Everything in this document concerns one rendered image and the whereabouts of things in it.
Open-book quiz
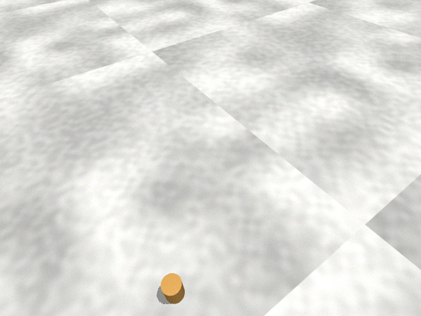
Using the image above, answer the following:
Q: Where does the can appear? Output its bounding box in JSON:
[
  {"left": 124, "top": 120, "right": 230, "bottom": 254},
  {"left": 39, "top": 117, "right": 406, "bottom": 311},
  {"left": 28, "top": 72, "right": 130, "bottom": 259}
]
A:
[{"left": 161, "top": 273, "right": 185, "bottom": 304}]

